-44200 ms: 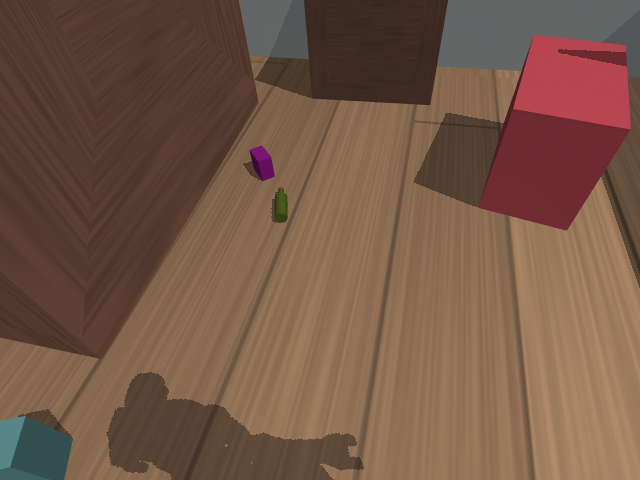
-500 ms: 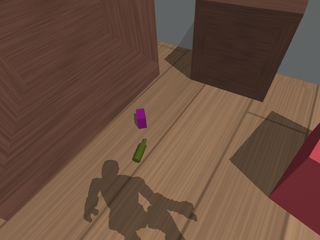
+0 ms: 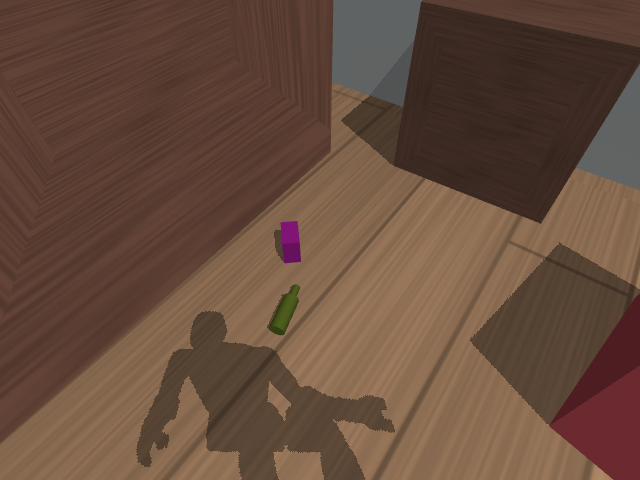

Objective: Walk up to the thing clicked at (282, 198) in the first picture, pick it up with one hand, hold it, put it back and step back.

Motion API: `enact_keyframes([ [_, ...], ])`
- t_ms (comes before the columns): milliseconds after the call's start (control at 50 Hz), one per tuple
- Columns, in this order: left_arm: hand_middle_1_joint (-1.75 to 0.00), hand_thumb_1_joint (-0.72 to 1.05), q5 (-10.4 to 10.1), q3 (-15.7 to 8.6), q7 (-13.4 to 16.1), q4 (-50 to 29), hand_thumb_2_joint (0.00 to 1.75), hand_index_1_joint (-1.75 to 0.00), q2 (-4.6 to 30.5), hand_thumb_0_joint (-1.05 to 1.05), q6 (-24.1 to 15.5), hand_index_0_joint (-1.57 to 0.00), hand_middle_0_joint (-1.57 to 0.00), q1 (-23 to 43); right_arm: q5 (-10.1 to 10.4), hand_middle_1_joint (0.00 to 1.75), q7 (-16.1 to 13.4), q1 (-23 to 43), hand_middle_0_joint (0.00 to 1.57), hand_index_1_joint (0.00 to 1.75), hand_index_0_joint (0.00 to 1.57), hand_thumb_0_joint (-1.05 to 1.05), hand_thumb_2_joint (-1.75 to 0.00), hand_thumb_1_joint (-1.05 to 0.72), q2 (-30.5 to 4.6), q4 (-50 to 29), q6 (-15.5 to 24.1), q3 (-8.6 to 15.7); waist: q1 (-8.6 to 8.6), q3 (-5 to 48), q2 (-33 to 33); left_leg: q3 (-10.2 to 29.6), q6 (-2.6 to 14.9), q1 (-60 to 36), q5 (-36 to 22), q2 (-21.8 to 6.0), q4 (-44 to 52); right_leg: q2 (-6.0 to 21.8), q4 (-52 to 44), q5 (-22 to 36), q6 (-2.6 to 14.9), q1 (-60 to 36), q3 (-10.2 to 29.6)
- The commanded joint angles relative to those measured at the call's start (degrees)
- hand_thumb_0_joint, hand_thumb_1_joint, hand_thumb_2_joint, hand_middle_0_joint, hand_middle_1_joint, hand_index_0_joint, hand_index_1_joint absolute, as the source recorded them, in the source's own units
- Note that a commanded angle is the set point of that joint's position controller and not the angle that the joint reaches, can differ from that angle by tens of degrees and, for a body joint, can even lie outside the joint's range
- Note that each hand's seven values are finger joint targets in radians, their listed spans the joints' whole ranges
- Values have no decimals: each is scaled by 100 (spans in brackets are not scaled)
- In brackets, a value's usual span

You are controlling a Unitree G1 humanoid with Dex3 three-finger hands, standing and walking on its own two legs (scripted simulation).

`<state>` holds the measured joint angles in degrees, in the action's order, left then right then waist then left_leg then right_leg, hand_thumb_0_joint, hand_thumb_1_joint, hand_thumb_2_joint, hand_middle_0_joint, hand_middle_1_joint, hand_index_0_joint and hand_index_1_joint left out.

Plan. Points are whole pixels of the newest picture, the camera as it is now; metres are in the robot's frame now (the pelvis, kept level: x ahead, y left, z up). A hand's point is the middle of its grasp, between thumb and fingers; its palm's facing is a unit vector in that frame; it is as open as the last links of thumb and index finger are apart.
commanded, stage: walk up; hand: left
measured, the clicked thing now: (287, 307) +0.78 +0.17 -0.74
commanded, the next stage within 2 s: none
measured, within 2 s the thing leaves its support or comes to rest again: neither
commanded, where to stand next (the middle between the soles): +0.37 -0.05 m, yaw -1 degrees
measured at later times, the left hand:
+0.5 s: hand (212, 374) +0.29 +0.21 -0.12, palm faces -0.03 -0.93 -0.37, open 7.4 cm
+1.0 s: hand (212, 349) +0.35 +0.23 -0.16, palm faces -0.07 -0.95 -0.31, open 7.4 cm
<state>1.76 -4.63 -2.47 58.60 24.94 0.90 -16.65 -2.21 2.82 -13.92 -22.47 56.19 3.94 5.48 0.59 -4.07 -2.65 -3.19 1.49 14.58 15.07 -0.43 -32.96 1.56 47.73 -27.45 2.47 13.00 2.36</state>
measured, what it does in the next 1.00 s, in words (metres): walks ahead: right foot, then left foot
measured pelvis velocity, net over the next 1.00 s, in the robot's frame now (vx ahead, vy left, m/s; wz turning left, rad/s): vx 0.30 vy -0.03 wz -0.02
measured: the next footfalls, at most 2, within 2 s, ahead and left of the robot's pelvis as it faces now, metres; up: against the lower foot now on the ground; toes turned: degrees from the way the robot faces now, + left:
right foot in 0.36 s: +0.27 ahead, -0.15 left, +0.00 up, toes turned -5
left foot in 0.80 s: +0.39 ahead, +0.08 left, +0.00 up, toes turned +0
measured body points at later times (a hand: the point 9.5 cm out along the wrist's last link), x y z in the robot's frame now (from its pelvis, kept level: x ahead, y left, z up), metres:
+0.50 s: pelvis +0.17 -0.05 +0.00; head +0.19 -0.07 +0.45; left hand +0.29 +0.26 -0.09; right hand +0.20 -0.36 -0.14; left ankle +0.09 +0.10 -0.64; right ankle +0.23 -0.15 -0.73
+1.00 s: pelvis +0.30 -0.03 +0.00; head +0.32 +0.00 +0.45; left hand +0.36 +0.28 -0.14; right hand +0.38 -0.34 -0.09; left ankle +0.36 +0.08 -0.73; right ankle +0.29 -0.18 -0.68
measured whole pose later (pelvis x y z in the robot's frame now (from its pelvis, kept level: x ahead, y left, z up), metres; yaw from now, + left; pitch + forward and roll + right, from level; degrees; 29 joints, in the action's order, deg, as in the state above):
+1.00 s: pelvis +0.30 -0.03 +0.00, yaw -1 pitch -3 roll -1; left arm 0.3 -2.3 -1.9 49.1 23.9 0.2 -16.8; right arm -0.8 1.3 -14.8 -20.8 46.5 3.5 1.5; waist 0.1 -6.2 -3.7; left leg -3.0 2.0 18.1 11.8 -1.9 -32.2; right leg 1.5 55.5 -26.3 2.2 22.6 1.3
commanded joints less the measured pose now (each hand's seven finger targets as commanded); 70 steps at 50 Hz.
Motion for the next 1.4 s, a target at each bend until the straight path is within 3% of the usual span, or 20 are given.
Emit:
enact_keyframes([
  [0,-30,90,-107,-140,37,-722,90,-30,1173,0,-310,-20,-20,304,90,30,-160,-85,20,30,20,0,-90,-90,-1664,-533,116,322,-180,-267,813,2785,1113,-1140,1756,-1898,2269,145,1318,280,47,2345,622],
  [80,-30,90,-83,-127,-41,-681,90,-30,1013,0,-302,-20,-20,168,144,30,-184,-413,20,30,20,0,-90,-90,-1472,-646,214,260,-194,-233,871,1525,965,-1113,-523,-1556,2078,240,598,835,-183,1973,341],
  [280,-30,90,-66,-162,-178,-1175,90,-30,768,0,-353,-20,-20,770,178,30,-183,-580,20,30,20,0,-90,-90,-1534,-1055,115,233,-236,-170,993,657,824,-390,-1548,-1257,1291,78,-1202,1735,-7,433,-549],
  [340,-30,90,-55,-340,-72,-942,90,-30,1071,0,-457,-20,-20,-350,187,30,-204,-579,20,30,20,0,-90,-90,-1243,-1224,85,107,384,489,35,288,551,95,-2222,-815,-821,-90,-1801,1598,209,-1364,-498],
  [380,-30,90,-93,-521,24,-1008,90,-30,1767,0,-529,-20,-20,-997,269,30,-216,-1006,20,30,20,0,-90,-90,-933,-1322,74,-24,543,958,-1586,-28,116,1923,1367,459,-3473,2120,-3119,1178,1211,-2471,3229],
  [400,-30,90,-166,-525,38,-1113,90,-30,1803,0,-514,-20,-20,-644,203,30,-294,-947,20,30,20,0,-90,-90,-1377,-1170,23,63,472,737,-1080,525,108,1888,1710,82,-3872,2365,-3040,1169,1531,-1936,3549],
  [500,-30,90,-200,-280,109,-1382,90,-30,1077,0,-521,-20,-20,192,236,30,-145,-1112,20,30,20,0,-90,-90,-1139,-908,-59,70,-71,-147,-568,628,52,1045,407,-254,-3188,1023,-3243,1643,908,262,782],
  [640,-30,90,-60,-314,44,-1720,90,-30,1146,0,-540,-20,-20,-13,112,30,-63,-514,20,30,20,0,-90,-90,-1001,-1132,15,71,136,-103,-686,178,-268,1079,141,-414,-973,1102,-3096,1851,1128,22,277],
  [700,-30,90,-105,-188,110,-1665,90,-30,1067,0,-446,-20,-20,-162,91,30,-186,-329,20,30,20,0,-90,-90,-842,-1117,76,46,177,71,-449,45,-215,408,-406,-224,-418,1156,-2225,3777,1015,129,151],
  [760,-30,90,-197,-28,183,-1743,90,-30,813,0,-348,-20,-20,100,67,30,-315,-999,20,30,20,0,-90,-90,-1063,-841,157,95,-288,596,475,219,120,-991,-1812,-200,756,622,-652,3356,457,505,-271],
  [780,-30,90,-269,58,196,-1794,90,-30,503,0,-341,-20,-20,-48,21,30,-357,-1070,20,30,20,0,-90,-90,-1551,-887,190,190,-299,931,1577,1543,481,-1521,-2871,-1320,870,38,319,1988,80,1118,-581],
  [800,-30,90,-285,4,181,-1784,90,-30,541,0,-312,-20,-20,-401,59,30,-326,-1270,20,30,20,0,-90,-90,-1887,-1052,195,295,-260,1064,1615,3179,1166,-1836,-2008,-2195,1184,-548,1068,-497,46,1781,-291],
  [820,-30,90,-199,-99,245,-1579,90,-30,966,0,-226,-20,-20,-591,192,30,-315,-1067,20,30,20,0,-90,-90,-1976,-1087,167,344,-230,990,1114,3488,1653,-1484,-660,-2511,1351,-195,1620,-863,85,1684,33],
  [900,-30,90,-155,-141,157,-1277,90,-30,1111,0,-184,-20,-20,-536,158,30,-321,-253,20,30,20,0,-90,-90,-1543,-1278,96,160,-15,204,1146,1771,927,-133,649,-1446,1709,110,1180,54,41,1460,217],
  [1040,-30,90,-109,-62,211,-992,90,-30,785,0,-345,-20,-20,-507,93,30,-237,-4,20,30,20,0,-90,-90,-1463,-1302,-84,55,-67,383,1479,1032,1082,254,-689,-1279,967,5,-721,582,-261,484,-462],
  [1100,-30,90,-66,-75,307,-770,90,-30,739,0,-418,-20,-20,-618,192,30,-217,289,20,30,20,0,-90,-90,-1208,-1308,-231,-67,158,482,1004,802,694,776,-745,-1021,162,-217,-1802,1484,-154,-431,-573],
  [1160,-30,90,-1,-131,369,-1005,90,-30,1421,0,-561,-20,-20,47,290,30,-233,155,20,30,20,0,-90,-90,-645,-1246,-334,-261,-91,188,-651,345,-67,1192,1191,-55,-1123,1844,-3134,1480,733,177,2350],
  [1180,-30,90,-41,-130,356,-1013,90,-30,1642,0,-520,-20,-20,451,259,30,-287,98,20,30,20,0,-90,-90,-1029,-1032,-359,-134,-115,70,-698,518,-46,541,1590,-207,-1499,2061,-2914,1624,1194,933,2319],
  [1300,-30,90,-145,78,328,-889,90,-30,1036,0,-485,-20,-20,735,264,30,-266,-7,20,30,20,0,-90,-90,-1161,-498,-227,-113,-198,748,-575,743,128,-642,-1514,-493,278,782,-1745,3065,178,368,386],
  [1380,-30,90,-149,119,326,-639,90,-30,973,0,-428,-20,-20,839,259,30,-208,527,20,30,20,0,-90,-90,-1142,-325,-234,-195,-28,620,-245,807,143,-221,-785,-528,485,645,-2273,1565,33,34,300],
])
